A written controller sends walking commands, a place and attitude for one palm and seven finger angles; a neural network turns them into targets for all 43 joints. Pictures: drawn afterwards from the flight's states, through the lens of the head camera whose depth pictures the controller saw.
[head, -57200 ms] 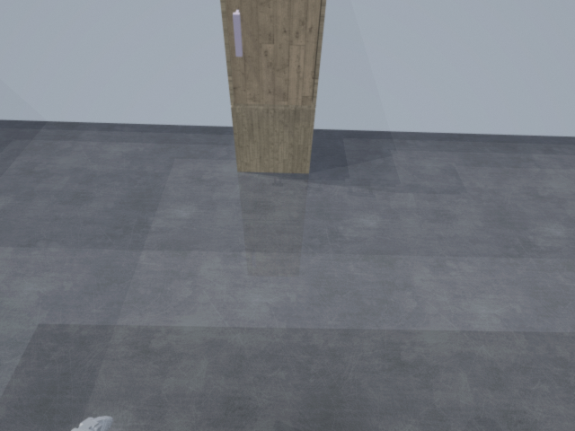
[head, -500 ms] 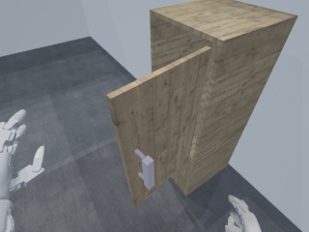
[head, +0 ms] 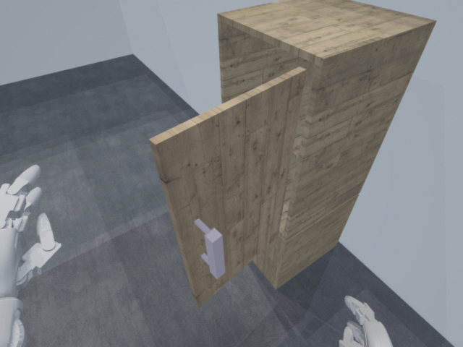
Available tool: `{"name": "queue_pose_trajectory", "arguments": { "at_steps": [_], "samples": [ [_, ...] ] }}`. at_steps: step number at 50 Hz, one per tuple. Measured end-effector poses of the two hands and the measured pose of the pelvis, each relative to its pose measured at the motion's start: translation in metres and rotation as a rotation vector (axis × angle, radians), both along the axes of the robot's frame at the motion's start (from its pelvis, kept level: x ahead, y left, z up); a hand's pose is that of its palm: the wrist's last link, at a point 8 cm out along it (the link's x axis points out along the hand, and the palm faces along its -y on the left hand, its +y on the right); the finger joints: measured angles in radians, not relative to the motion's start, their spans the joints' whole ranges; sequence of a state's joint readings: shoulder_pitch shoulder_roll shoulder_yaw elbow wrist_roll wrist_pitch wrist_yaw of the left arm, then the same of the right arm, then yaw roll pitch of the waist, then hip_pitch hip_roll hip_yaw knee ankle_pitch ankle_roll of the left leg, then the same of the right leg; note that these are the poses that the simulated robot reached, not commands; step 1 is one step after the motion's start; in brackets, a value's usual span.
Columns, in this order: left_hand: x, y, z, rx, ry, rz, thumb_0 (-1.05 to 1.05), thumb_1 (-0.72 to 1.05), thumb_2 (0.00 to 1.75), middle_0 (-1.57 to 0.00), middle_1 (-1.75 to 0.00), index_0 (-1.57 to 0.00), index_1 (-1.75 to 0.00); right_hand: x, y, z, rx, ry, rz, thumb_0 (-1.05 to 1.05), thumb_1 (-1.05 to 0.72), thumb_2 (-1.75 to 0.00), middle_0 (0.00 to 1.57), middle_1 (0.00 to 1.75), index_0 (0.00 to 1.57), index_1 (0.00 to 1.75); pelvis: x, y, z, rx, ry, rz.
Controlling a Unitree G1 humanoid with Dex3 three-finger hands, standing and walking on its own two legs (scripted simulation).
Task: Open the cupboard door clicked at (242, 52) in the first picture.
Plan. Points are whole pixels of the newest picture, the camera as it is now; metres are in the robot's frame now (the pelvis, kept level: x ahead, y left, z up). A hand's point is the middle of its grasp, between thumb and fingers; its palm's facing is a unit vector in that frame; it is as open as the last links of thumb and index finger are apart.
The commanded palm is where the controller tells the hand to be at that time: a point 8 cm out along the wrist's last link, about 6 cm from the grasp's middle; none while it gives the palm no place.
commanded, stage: step back with the hand held close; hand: left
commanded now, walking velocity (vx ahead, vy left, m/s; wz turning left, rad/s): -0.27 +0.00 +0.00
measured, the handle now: (209, 248) +0.32 +0.10 -0.04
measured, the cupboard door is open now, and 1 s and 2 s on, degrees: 99 99 99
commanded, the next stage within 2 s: stop stepping back and stand still in 1.10 s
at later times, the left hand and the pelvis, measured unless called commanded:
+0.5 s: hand (30, 277) +0.15 +0.27 +0.15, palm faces +0.44 -0.76 -0.48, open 7.4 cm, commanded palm +0.08 +0.31 +0.17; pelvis -0.05 +0.01 -0.01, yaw +1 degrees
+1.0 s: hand out of the picture +0.06 +0.28 +0.16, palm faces +0.45 -0.75 -0.48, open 7.4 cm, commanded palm +0.00 +0.31 +0.17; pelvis -0.14 +0.01 -0.01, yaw +0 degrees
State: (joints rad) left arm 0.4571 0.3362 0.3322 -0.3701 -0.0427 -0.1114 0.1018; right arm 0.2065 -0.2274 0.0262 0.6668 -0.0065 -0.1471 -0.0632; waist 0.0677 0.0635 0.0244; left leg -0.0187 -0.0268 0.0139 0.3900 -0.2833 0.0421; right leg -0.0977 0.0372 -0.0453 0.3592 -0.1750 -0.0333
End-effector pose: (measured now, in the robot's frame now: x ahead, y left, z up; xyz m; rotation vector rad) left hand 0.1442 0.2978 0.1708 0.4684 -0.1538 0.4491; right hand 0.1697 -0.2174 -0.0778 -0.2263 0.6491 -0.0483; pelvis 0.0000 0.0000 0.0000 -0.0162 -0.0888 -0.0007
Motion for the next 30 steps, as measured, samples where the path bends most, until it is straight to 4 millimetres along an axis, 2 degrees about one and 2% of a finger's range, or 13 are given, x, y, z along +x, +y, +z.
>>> {"name": "queue_pose_trajectory", "arguments": {
  "at_steps": [5, 13, 18, 23, 30],
  "samples": [
    [0.006, 0.006, 0.012, 0.077, -0.041, 0.010, 0.01, 0.89, 0.90, -0.21, -0.30, -0.21, -0.30, -0.001, -0.005, 0.003, -0.011, 0.004, -0.015, 0.01, -0.90, -0.90, 0.20, 0.30, 0.21, 0.30, -0.005, -0.003, -0.001, -0.006, 0.044, 0.004],
    [0.005, -0.006, -0.005, 0.082, 0.035, -0.071, 0.01, 0.89, 0.90, -0.21, -0.30, -0.21, -0.30, -0.024, -0.027, 0.002, -0.077, 0.045, -0.124, 0.01, -0.90, -0.90, 0.20, 0.30, 0.21, 0.30, -0.018, 0.003, -0.006, -0.001, 0.100, 0.000],
    [-0.010, 0.001, -0.009, 0.097, 0.031, -0.094, 0.01, 0.89, 0.90, -0.21, -0.30, -0.21, -0.30, -0.050, -0.032, 0.003, -0.105, 0.072, -0.173, 0.01, -0.91, -0.90, 0.20, 0.30, 0.21, 0.30, -0.033, 0.007, -0.010, 0.005, 0.101, -0.004],
    [-0.031, 0.009, -0.003, 0.129, -0.022, -0.072, 0.01, 0.89, 0.90, -0.22, -0.30, -0.21, -0.30, -0.073, -0.026, 0.004, -0.130, 0.077, -0.155, 0.01, -0.91, -0.90, 0.20, 0.30, 0.21, 0.30, -0.049, 0.009, -0.013, 0.017, 0.088, -0.003],
    [-0.060, 0.008, 0.001, 0.109, -0.086, 0.009, 0.01, 0.89, 0.90, -0.21, -0.30, -0.21, -0.30, -0.092, -0.015, -0.006, -0.087, 0.080, -0.102, 0.01, -0.90, -0.90, 0.20, 0.30, 0.21, 0.30, -0.066, 0.001, -0.013, 0.010, 0.111, 0.013]
  ]
}}
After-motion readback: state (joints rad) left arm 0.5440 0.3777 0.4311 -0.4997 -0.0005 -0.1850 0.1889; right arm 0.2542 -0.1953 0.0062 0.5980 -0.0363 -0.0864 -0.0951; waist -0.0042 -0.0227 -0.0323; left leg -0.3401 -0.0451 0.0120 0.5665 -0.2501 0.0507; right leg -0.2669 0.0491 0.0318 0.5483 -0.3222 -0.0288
